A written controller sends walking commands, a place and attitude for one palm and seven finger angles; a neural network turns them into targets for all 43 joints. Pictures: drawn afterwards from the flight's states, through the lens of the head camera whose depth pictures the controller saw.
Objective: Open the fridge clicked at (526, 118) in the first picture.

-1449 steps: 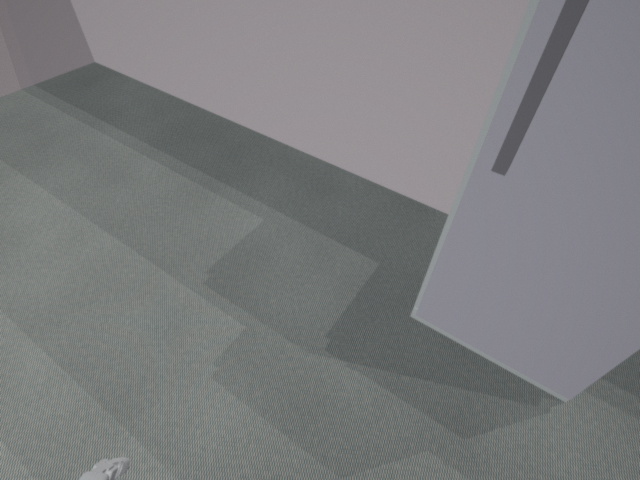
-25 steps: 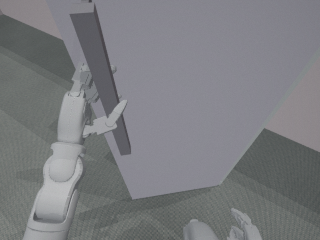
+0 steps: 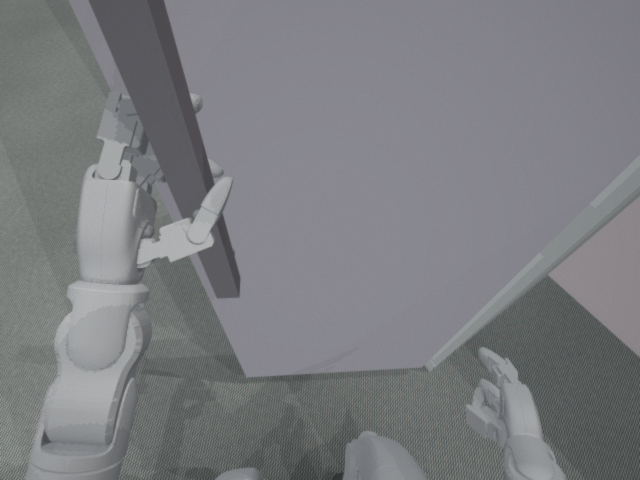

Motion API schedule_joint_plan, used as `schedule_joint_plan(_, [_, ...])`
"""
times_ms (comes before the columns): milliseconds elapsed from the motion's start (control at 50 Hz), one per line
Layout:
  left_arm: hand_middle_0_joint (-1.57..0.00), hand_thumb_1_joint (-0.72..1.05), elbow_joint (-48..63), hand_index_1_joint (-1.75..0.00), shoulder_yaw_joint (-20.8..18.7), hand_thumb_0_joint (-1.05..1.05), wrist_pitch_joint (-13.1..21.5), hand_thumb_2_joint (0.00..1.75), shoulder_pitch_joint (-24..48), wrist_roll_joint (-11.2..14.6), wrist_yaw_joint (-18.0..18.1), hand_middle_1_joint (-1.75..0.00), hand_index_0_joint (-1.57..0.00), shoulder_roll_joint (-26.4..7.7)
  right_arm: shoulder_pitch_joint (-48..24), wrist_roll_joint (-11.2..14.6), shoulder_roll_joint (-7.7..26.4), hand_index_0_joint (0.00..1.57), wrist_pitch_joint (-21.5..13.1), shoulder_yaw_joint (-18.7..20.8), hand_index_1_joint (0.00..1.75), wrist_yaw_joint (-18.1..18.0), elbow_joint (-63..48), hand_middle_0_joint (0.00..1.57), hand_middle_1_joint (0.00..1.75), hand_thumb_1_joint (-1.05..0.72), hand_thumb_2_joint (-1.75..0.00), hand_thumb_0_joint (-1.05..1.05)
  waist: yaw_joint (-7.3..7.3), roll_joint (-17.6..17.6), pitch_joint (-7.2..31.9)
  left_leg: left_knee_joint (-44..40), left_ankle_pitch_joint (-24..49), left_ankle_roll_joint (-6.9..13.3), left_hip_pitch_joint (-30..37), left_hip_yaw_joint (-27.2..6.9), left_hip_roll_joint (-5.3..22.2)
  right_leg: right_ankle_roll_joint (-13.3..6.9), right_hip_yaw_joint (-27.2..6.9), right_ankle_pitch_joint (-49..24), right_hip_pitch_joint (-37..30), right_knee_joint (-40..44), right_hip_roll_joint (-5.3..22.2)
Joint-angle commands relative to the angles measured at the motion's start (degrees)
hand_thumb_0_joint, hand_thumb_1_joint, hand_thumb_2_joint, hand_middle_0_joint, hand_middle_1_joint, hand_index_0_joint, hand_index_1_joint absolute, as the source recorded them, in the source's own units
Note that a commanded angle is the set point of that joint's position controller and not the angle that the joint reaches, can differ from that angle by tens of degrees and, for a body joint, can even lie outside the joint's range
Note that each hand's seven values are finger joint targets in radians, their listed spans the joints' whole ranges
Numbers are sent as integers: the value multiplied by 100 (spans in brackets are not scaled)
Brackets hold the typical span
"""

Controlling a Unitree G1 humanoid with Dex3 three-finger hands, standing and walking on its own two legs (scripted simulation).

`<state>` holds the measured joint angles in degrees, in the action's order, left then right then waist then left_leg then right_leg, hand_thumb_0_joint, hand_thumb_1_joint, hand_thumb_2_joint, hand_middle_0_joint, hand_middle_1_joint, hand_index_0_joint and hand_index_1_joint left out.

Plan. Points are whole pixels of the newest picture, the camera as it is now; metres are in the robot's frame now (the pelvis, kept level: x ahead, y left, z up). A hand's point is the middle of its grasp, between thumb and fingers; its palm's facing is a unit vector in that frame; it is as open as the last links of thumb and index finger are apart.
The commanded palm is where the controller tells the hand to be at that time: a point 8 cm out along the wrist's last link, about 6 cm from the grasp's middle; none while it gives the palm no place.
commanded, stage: walk backward, drawing the door open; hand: left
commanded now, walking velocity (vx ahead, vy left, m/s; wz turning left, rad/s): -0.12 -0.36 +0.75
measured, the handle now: (199, 176) +0.35 +0.13 +0.19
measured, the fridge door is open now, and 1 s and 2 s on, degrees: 58 69 72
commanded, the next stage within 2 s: stop walking and hold the door back in 0.24 s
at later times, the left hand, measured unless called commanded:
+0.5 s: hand (246, 339) +0.20 +0.07 +0.21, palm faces +0.49 -0.86 -0.14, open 8.0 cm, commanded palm +0.19 +0.12 +0.19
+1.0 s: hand (238, 277) +0.25 +0.08 +0.21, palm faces +0.58 -0.79 -0.20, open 6.3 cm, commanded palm +0.20 +0.12 +0.19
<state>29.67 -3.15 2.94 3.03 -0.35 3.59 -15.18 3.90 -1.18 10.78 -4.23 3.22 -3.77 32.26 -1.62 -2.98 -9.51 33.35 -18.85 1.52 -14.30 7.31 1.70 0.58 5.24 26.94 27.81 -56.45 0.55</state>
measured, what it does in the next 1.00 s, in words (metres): steps to the right, turning left: right foot, then left foot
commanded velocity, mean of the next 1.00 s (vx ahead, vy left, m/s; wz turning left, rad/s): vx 0.08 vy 0.02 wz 0.22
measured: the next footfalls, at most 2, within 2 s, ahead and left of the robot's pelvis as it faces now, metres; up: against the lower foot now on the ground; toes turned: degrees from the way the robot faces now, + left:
right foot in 0.24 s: +0.09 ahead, -0.29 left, +0.00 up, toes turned +8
left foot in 0.56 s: -0.06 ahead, -0.12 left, +0.00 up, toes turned +26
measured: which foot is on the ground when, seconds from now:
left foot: down 0.00-0.24, up 0.26-0.54, down 0.56-0.86, up 0.88-1.00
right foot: up 0.00-0.22, down 0.24-0.56, up 0.58-0.84, down 0.86-1.00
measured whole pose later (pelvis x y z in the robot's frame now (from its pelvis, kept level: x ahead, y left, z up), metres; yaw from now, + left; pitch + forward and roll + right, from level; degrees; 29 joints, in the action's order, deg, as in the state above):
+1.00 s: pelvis -0.09 -0.26 +0.01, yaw +24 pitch -3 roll +1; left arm -44.3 -9.2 6.8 46.3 1.5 3.5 -17.9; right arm 12.6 1.1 12.9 -1.5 -1.7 -4.8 44.0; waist 0.3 1.9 -4.0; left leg 58.3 -23.9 -0.9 -26.3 0.6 -0.8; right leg -0.1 3.3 15.2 14.0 -32.3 3.3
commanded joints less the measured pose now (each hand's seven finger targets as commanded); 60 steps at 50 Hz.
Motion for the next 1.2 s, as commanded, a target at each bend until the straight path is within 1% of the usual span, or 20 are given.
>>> schedule_joint_plan(0, [-45, 90, 2004, -140, -592, 0, 836, 90, 1681, -111, -18, -140, -45, -680, -234, 26, 745, 20, -276, 176, 30, 101, -556, 20, 30, -90, -90, 0, 74, 1058, 1823, -1049, 4885, 774, 2093, -2647, 2383, 220, -969, -324, 1463, -784, 251])
schedule_joint_plan(60, [-45, 90, 1397, -140, -438, 0, 632, 90, 1130, 37, -69, -140, -45, -273, -70, 94, 727, 20, -298, 226, 30, 142, -413, 20, 30, -90, -90, 0, 127, 1662, 2081, -1047, 3710, 303, 1090, -1342, 1716, 241, -765, -927, -185, 449, 148])
schedule_joint_plan(160, [-45, 90, 1226, -140, -822, 0, 637, 90, 1154, 181, 54, -140, -45, -598, -231, 253, 675, 20, -359, 116, 30, 154, -601, 20, 30, -90, -90, 0, 181, 1854, 2204, -847, 1896, 260, 75, -1438, 1345, 422, -64, -958, -2066, 2456, -263])
schedule_joint_plan(200, [-45, 90, 1207, -140, -1104, 0, 611, 90, 1054, 192, 127, -140, -45, -956, -105, 339, 508, 20, -318, 33, 30, 124, -549, 20, 30, -90, -90, 0, 176, 528, 2215, 288, 493, -79, -150, -853, 429, 364, -150, -1869, -2520, 3722, 115])
schedule_joint_plan(220, [-45, 90, 1344, -140, -1363, 0, 569, 90, 999, 197, 186, -140, -45, -1352, -250, 338, 268, 20, -276, -35, 30, 118, -621, 20, 30, -90, -90, 0, 202, -1279, 2186, 1744, -1363, -298, -1066, -445, -198, -86, -936, -2546, -2676, 3997, 1228])
schedule_joint_plan(240, [-45, 90, 1453, -140, -1611, 0, 553, 90, 858, 192, 205, -140, -45, -1586, -491, 287, 263, 20, -281, -14, 30, 43, -652, 20, 30, -90, -90, 0, 409, -2050, 2256, 3622, -2109, -253, -1413, -565, -309, -687, -1692, -2816, -1995, 4071, 2140])
schedule_joint_plan(340, [-45, 90, 467, -140, -1516, 0, 533, 90, 367, 325, 277, -140, -45, -958, -425, 169, 345, 20, -55, -135, 30, -82, -446, 20, 30, -90, -90, 0, 251, -777, 1979, 3483, -1503, -399, -1653, -395, 157, -999, -586, -3736, -2293, 3309, 1934])
schedule_joint_plan(440, [-45, 90, -729, -140, -1095, 0, 507, 90, 2406, 237, 491, -140, -45, -1001, -49, 125, 573, 20, -104, -178, 30, -203, -348, 20, 30, -90, -90, 0, 285, -999, 2427, 1171, -1063, -173, -546, -468, -105, -740, -1186, -3689, -2249, 3443, 2236])
schedule_joint_plan(500, [-45, 90, -1181, -140, -533, 0, 597, 90, 3500, 241, 483, -140, -45, -835, 98, 171, 763, 20, -48, -166, 30, -168, -289, 20, 30, -90, -90, 0, 119, -64, 2467, -945, 156, -75, 519, -411, -188, -443, -1087, -2923, -1940, 2801, 1941])
schedule_joint_plan(560, [-45, 90, -1695, -140, 32, 0, 672, 90, 4647, 201, 473, -140, -45, -551, -10, 241, 997, 20, -13, -161, 30, -64, -430, 20, 30, -90, -90, 0, 259, 2512, 2136, -1330, 3444, 887, 1202, -2471, 1827, 161, -116, 266, -254, 825, 403])
schedule_joint_plan(660, [-45, 90, -3517, -140, 32, 0, 475, 90, 5877, 178, 360, -140, -45, -588, 266, 366, 1009, 20, 48, -148, 30, -51, -76, 20, 30, -90, -90, 0, 76, 638, 1946, -1249, 1936, 1028, 1154, -2160, 1549, 193, -388, -287, 188, 32, 205])
schedule_joint_plan(780, [-45, 90, -5368, -140, -135, 0, 401, 90, 6755, 255, 250, -140, -45, -741, 227, 300, 999, 20, 101, -271, 30, -165, 95, 20, 30, -90, -90, 0, 281, 1152, 2060, -1185, -908, 594, -144, -1434, 971, 121, 81, -424, -1851, 2331, -22])
schedule_joint_plan(820, [-45, 90, -5888, -140, -429, 0, 449, 90, 6833, 213, 256, -140, -45, -1180, 345, 264, 969, 20, 140, -278, 30, -194, 165, 20, 30, -90, -90, 0, 332, 363, 2093, -71, -1144, 291, -1075, -1044, 495, -205, -881, 33, -2760, 3387, 566])
schedule_joint_plan(840, [-45, 90, -6185, -140, -795, 0, 454, 90, 6744, 169, 254, -140, -45, -1698, 363, 245, 918, 20, 181, -217, 30, -209, 129, 20, 30, -90, -90, 0, 346, -1131, 1855, 1226, -1180, -27, -2024, -607, -105, -763, -2951, 902, -2863, 4222, 1697])
schedule_joint_plan(860, [-45, 90, -6314, -140, -937, 0, 463, 90, 6841, 242, 222, -140, -45, -1805, 230, 227, 999, 20, 139, -167, 30, -230, 73, 20, 30, -90, -90, 0, 457, -1539, 1497, 2433, -1275, -174, -2436, -844, -218, -1019, -3869, 339, -2645, 4670, 2498])
schedule_joint_plan(880, [-45, 90, -6542, -140, -1114, 0, 524, 90, 6818, 198, 225, -140, -45, -1936, 377, 182, 1030, 20, 58, -148, 30, -233, 220, 20, 30, -90, -90, 0, 387, -900, 1626, 2850, -884, -223, -2366, -1099, -38, -979, -3323, -518, -2726, 4426, 2441])
schedule_joint_plan(980, [-45, 90, -6682, -140, -1415, 0, 741, 90, 6840, 191, 110, -140, -45, -2200, 606, 219, 1021, 20, -72, -156, 30, -202, 407, 20, 30, -90, -90, 0, 280, -1065, 1979, 2212, -298, -270, -1649, -689, -22, -697, -1578, -1518, -2490, 3855, 1764])
schedule_joint_plan(1080, [-45, 90, -6350, -140, -1476, 0, 873, 90, 6376, 203, 116, -140, -45, -2111, 627, 204, 1040, 20, -196, -93, 30, -203, 319, 20, 30, -90, -90, 0, 312, -1274, 2042, 185, 158, -226, -260, 80, -207, -537, -973, -1743, -2060, 3678, 1416])
schedule_joint_plan(1140, [-45, 90, -5648, -140, -1462, 0, 1009, 90, 6007, 238, 85, -140, -45, -1969, 654, 221, 1134, 20, -225, 3, 30, -173, 231, 20, 30, -90, -90, 0, 189, -560, 2250, -841, 1214, -219, 629, 48, -91, -289, -638, -1973, -1926, 3047, 1066])
schedule_joint_plan(1180, [-45, 90, -5158, -140, -1319, 0, 1089, 90, 5761, 250, 43, -140, -45, -1678, 593, 279, 1279, 20, -210, 69, 30, -119, 72, 20, 30, -90, -90, 0, 247, 512, 2425, -954, 2259, 72, 759, -800, 747, 3, -273, -2006, -1746, 2433, 459])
